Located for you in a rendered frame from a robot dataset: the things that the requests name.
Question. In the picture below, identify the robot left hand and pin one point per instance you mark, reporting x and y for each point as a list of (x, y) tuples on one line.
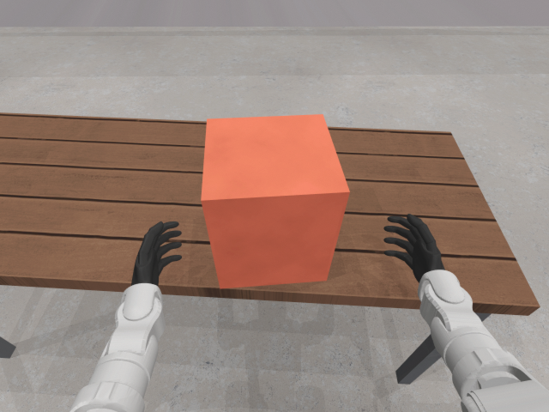
[(149, 263)]

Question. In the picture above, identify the robot right upper arm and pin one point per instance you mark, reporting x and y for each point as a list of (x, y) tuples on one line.
[(525, 396)]

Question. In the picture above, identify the robot left forearm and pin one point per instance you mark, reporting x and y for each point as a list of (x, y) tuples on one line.
[(124, 370)]

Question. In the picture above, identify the robot right hand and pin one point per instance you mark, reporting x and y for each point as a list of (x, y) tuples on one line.
[(423, 255)]

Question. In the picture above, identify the robot right forearm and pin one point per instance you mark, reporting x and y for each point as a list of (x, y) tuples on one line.
[(468, 349)]

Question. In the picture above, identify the carton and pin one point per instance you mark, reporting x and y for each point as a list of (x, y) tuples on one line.
[(273, 197)]

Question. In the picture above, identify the table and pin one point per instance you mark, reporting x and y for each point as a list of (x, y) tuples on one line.
[(78, 194)]

